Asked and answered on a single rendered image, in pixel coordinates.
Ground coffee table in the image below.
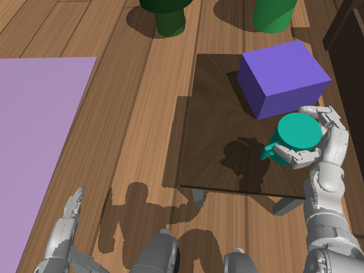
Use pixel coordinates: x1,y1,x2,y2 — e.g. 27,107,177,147
180,53,320,216

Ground right robot hand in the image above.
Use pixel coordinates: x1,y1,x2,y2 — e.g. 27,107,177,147
273,106,349,169

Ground left robot hand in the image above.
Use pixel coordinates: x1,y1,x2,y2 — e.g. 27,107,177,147
44,187,110,273

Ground left robot arm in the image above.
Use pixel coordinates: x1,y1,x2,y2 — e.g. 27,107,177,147
34,258,70,273

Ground sofa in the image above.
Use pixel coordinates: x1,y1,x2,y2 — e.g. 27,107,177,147
322,0,364,182

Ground right robot arm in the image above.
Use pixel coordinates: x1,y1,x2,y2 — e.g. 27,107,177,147
303,162,364,273

